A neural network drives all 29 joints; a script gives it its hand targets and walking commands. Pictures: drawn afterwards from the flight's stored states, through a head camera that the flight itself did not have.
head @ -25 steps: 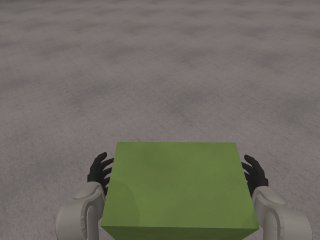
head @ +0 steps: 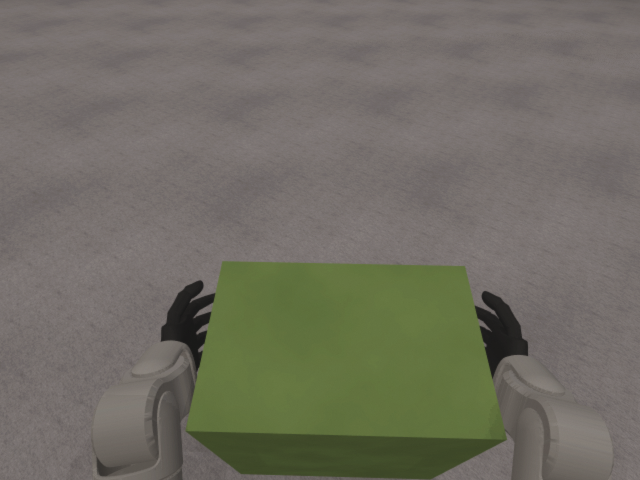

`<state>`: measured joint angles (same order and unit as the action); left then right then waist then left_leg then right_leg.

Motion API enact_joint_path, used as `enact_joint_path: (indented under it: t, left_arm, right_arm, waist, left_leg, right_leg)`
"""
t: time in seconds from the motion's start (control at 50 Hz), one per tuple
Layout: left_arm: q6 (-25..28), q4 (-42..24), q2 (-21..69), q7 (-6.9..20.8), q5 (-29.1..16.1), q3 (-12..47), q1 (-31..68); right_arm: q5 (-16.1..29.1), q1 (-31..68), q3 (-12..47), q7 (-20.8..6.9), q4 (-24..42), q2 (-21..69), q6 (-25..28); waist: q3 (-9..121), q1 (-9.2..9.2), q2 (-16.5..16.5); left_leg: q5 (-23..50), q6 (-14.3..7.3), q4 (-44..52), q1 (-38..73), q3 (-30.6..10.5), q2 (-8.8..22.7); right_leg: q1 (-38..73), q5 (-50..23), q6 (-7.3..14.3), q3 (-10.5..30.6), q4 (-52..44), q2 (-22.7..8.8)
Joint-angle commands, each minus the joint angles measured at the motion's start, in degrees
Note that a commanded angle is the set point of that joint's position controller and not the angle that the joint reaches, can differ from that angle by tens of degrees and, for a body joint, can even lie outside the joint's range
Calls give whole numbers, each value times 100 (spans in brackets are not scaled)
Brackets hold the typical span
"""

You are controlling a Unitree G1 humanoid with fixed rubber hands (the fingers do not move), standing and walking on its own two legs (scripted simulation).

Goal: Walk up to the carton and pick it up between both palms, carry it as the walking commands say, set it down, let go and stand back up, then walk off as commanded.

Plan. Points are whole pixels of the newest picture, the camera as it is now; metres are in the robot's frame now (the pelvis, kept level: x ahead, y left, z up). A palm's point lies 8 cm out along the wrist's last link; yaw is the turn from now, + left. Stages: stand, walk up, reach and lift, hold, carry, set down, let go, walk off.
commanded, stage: carry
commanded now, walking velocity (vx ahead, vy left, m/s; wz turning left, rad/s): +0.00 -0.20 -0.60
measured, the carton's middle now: (338, 383) +0.25 +0.01 +0.03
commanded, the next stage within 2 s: none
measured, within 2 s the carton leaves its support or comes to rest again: neither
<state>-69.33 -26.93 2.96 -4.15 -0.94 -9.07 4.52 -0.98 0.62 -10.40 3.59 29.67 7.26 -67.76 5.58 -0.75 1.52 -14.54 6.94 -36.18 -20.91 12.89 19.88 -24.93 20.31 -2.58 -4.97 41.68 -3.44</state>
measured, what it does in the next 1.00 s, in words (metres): steps to the right, turning right: right foot, then left foot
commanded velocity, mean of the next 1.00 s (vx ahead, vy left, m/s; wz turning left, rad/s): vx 0.00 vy -0.20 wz -0.60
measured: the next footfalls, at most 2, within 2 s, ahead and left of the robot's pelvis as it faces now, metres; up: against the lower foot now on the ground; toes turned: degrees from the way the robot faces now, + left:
right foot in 0.04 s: +0.07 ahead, -0.18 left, +0.00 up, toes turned -6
left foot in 0.32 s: +0.02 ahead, -0.02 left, +0.00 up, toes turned -2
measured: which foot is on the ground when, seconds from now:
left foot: down 0.00-0.04, up 0.06-0.30, down 0.32-0.68, up 0.70-0.98, down 1.00-1.00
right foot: up 0.00-0.02, down 0.04-0.34, up 0.36-0.66, down 0.68-1.00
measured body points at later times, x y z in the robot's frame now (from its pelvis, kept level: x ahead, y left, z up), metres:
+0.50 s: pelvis -0.05 -0.14 +0.01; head -0.06 -0.10 +0.46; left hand +0.24 -0.03 +0.09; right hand +0.13 -0.36 +0.10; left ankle -0.02 -0.02 -0.73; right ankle -0.07 -0.27 -0.64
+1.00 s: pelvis -0.14 -0.28 -0.01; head -0.13 -0.26 +0.44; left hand +0.16 -0.26 +0.07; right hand -0.02 -0.55 +0.08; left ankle -0.10 -0.20 -0.73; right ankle -0.10 -0.37 -0.73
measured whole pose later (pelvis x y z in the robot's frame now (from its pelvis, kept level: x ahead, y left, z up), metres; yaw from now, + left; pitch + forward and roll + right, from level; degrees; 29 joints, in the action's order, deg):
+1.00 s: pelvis -0.14 -0.28 -0.01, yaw -33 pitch +4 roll -1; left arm -66.0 -30.9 6.6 -3.1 0.9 -9.0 -2.0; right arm 1.3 -2.9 -10.1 3.2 30.9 6.7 -65.4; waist 5.3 -1.2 -2.4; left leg -27.3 -0.3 -39.9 -22.2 6.4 2.8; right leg -27.0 6.8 6.2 0.0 30.2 8.7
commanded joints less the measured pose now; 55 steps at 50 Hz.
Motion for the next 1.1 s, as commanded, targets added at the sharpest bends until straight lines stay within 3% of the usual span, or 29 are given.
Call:
enact_joint_path:
  t: [0.0, 0.02, 0.04, 0.06, 0.1, 0.14, 0.24, 0.28, 0.3, 0.32, 0.34, 0.36, 0.4, 0.46, 0.52, 0.62, 0.64, 0.66, 0.68, 0.7, 0.74, 0.78, 0.9, 0.96, 0.98, 1.0, 1.02, 1.04, 1.08]
  left_arm:
    - [-4, -323, 4158, 491, -1189, 4133, 1626]
    - [25, -338, 4156, 529, -1153, 4076, 1589]
    - [93, -394, 4087, 541, -1076, 3956, 1527]
    - [147, -557, 4152, 555, -1186, 3993, 1707]
    - [301, -912, 4547, 594, -1253, 4188, 1959]
    - [409, -1028, 4741, 635, -1206, 4161, 1807]
    - [384, -988, 4241, 658, -1097, 4294, 1462]
    - [303, -956, 4055, 616, -1124, 4376, 1448]
    - [265, -954, 3986, 589, -1163, 4438, 1521]
    - [215, -982, 3955, 565, -1164, 4499, 1661]
    - [135, -1134, 4106, 592, -1275, 4677, 1873]
    - [134, -1172, 3972, 585, -1263, 4634, 2231]
    - [116, -897, 4126, 643, -1290, 4514, 2269]
    - [98, -775, 4142, 593, -1253, 4392, 1994]
    - [57, -753, 4079, 492, -1205, 4343, 1848]
    - [24, -673, 4093, 485, -1207, 4268, 1608]
    - [39, -595, 4119, 500, -1188, 4215, 1472]
    - [61, -587, 4108, 530, -1166, 4134, 1429]
    - [78, -553, 3998, 534, -1077, 4020, 1315]
    - [129, -637, 4042, 524, -1151, 4011, 1371]
    - [278, -971, 4425, 596, -1247, 4146, 1744]
    - [409, -1112, 4681, 659, -1216, 4141, 1725]
    - [398, -1076, 4220, 701, -1140, 4372, 1410]
    - [301, -1098, 4027, 659, -1209, 4523, 1522]
    - [265, -1109, 3977, 633, -1247, 4584, 1628]
    - [213, -1163, 4018, 627, -1249, 4628, 1711]
    - [135, -1203, 4116, 634, -1344, 4773, 1918]
    - [138, -1205, 3966, 636, -1299, 4661, 2227]
    - [119, -985, 4096, 647, -1317, 4540, 2245]
  right_arm:
    - [1215, 1957, 3824, -467, 448, 3320, -68]
    - [1255, 1999, 3922, -484, 484, 3334, -74]
    - [1404, 2221, 4215, -519, 808, 3371, -85]
    - [1543, 2421, 4433, -587, 770, 3617, -68]
    - [1752, 2737, 4622, -685, 848, 4201, 78]
    - [1880, 2622, 4707, -704, 992, 4428, 188]
    - [1550, 2040, 4468, -597, 883, 3783, 215]
    - [1408, 1796, 4282, -571, 701, 3635, 174]
    - [1335, 1645, 4167, -561, 578, 3594, 157]
    - [1253, 1534, 4046, -548, 456, 3494, 145]
    - [1115, 1351, 3900, -534, 270, 3465, 167]
    - [1172, 1572, 3931, -523, 457, 3414, 174]
    - [1153, 1998, 3937, -531, 557, 3399, 163]
    - [1203, 2061, 3903, -502, 693, 3351, 123]
    - [1281, 1929, 3897, -482, 739, 3289, 61]
    - [1314, 1873, 3962, -492, 741, 3313, -14]
    - [1326, 1866, 3995, -505, 739, 3346, -18]
    - [1348, 1887, 4056, -516, 725, 3326, -25]
    - [1427, 1904, 4263, -525, 889, 3372, -64]
    - [1580, 2234, 4566, -569, 968, 3505, -59]
    - [1773, 2590, 4682, -670, 932, 4053, 65]
    - [1892, 2570, 4757, -709, 1068, 4380, 189]
    - [1491, 1904, 4496, -595, 883, 3762, 247]
    - [1321, 1636, 4234, -567, 638, 3590, 193]
    - [1261, 1504, 4132, -557, 537, 3557, 178]
    - [1183, 1402, 4039, -545, 466, 3496, 175]
    - [1097, 1316, 3875, -526, 284, 3492, 190]
    - [1148, 1550, 3922, -511, 486, 3408, 197]
    - [1137, 1991, 3950, -495, 584, 3368, 170]
  waist:
    - [1244, 46, 966]
    - [1098, 8, -86]
    - [1144, -47, -2338]
    - [1238, 0, -2273]
    - [1345, 50, -1469]
    - [1506, 36, -1215]
    - [1608, -73, -1168]
    - [1531, -32, -1008]
    - [1501, 53, -810]
    - [1349, 132, 7]
    - [896, 197, 2453]
    - [320, 104, 1764]
    - [157, 46, 500]
    - [297, 8, 724]
    - [524, 88, 1154]
    - [1053, 83, 1500]
    - [1274, 25, 1011]
    - [1170, -28, 59]
    - [1348, -24, -1983]
    - [1437, -11, -2338]
    - [1405, 33, -1472]
    - [1542, 23, -1218]
    - [1578, -64, -1010]
    - [1445, -18, -927]
    - [1384, 90, -792]
    - [1202, 178, 39]
    - [815, 208, 2530]
    - [95, 95, 1673]
    - [8, 10, 524]
  left_leg:
    - [1648, -358, -552, 667, -148, 126]
    - [-317, -152, -1374, -497, -191, -152]
    - [-2882, 48, -2311, -1977, -102, -999]
    - [-2963, -4, -3143, -1818, -711, -989]
    - [-1989, -137, -3487, -1506, -919, -996]
    - [-1478, -213, -3133, -1289, -878, -1104]
    - [-1701, -522, -1319, -387, -819, -1596]
    - [-1223, -650, -53, 494, -812, -1666]
    - [-744, -736, 908, 1388, -777, -1482]
    - [-1078, -965, 1806, 2241, -1622, -596]
    - [-276, -1684, 2203, 1795, -3560, 1575]
    - [303, -1828, 2241, 1141, -3228, 1733]
    - [-65, -1350, 2188, 480, -1933, 830]
    - [1321, -848, 1494, 915, -726, 175]
    - [2985, -977, 1053, 1292, -628, 377]
    - [2676, -562, 112, 1186, -197, 373]
    - [2049, -423, -606, 947, -105, 140]
    - [450, -287, -1400, 19, -164, -69]
    - [-2701, -40, -2550, -1757, -98, -795]
    - [-3134, -102, -3285, -1830, -751, -971]
    - [-2245, -206, -3513, -1646, -1035, -984]
    - [-1624, -285, -3354, -1458, -1031, -1054]
    - [-1619, -624, -1463, -462, -940, -1544]
    - [-1231, -814, 94, 847, -854, -1631]
    - [-839, -912, 1138, 1841, -740, -1454]
    - [-1353, -1194, 2030, 2687, -1494, -527]
    - [-1067, -1841, 2466, 1784, -3506, 1598]
    - [-760, -1825, 2659, 888, -3045, 1672]
    - [-423, -1237, 2464, 328, -1746, 797]
  right_leg:
    - [966, -466, 98, -205, -1762, 561]
    - [1653, -1441, 285, 854, -2132, -149]
    - [1959, -3172, 1194, 2901, -2128, -1515]
    - [1757, -4043, 1446, 2621, -1749, -1391]
    - [1340, -3616, 1284, 1508, -1457, -846]
    - [1329, -3223, 1250, 1193, -1346, -560]
    - [1205, -2675, 1538, 2301, -1895, -759]
    - [756, -2199, 1332, 2336, -1996, -580]
    - [162, -1714, 1028, 2077, -1923, -303]
    - [-773, -1040, 575, 1505, -1341, 277]
    - [-1889, 793, 266, 396, 645, 866]
    - [-1963, 753, 176, 367, 1975, 404]
    - [-1404, 65, 158, 670, 2901, 111]
    - [-1284, -260, 30, 326, 2276, 198]
    - [-1134, 68, -28, -117, 1264, 195]
    - [193, -319, 71, -362, -943, 434]
    - [845, -580, 114, -232, -1488, 612]
    - [1513, -1481, 206, 417, -1947, 198]
    - [2385, -3767, 1028, 2796, -1898, -1491]
    - [2224, -4690, 1441, 2942, -1594, -1491]
    - [1677, -3812, 1373, 1947, -1485, -968]
    - [1536, -3355, 1334, 1557, -1417, -670]
    - [1118, -2085, 1490, 2506, -2153, -749]
    - [362, -1440, 1102, 2453, -2488, -473]
    - [-286, -1067, 665, 2018, -2449, -86]
    - [-1313, -496, -15, 1167, -1994, 643]
    - [-1774, 963, 36, 414, 751, 923]
    - [-1883, 490, 42, 432, 1851, 381]
    - [-1327, -134, 59, 760, 2863, 102]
